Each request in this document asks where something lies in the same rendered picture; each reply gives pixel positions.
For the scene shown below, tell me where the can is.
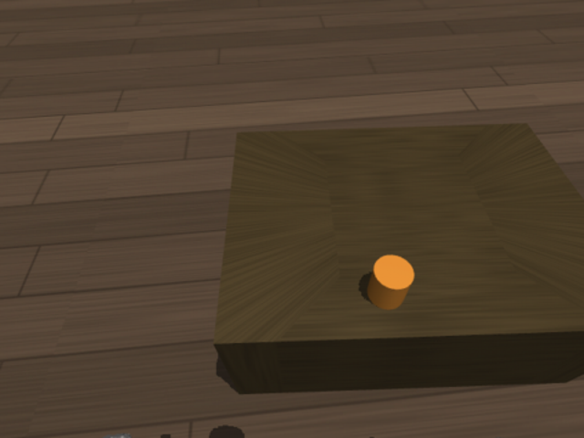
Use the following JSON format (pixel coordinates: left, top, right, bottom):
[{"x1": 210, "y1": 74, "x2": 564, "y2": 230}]
[{"x1": 367, "y1": 255, "x2": 414, "y2": 309}]

